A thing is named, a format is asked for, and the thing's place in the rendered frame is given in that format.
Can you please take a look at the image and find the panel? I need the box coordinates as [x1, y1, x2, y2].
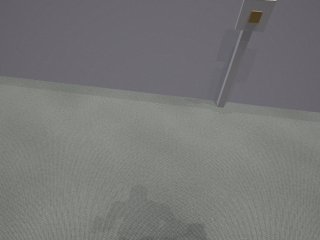
[217, 0, 277, 108]

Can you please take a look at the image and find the button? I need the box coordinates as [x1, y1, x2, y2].
[248, 10, 263, 23]

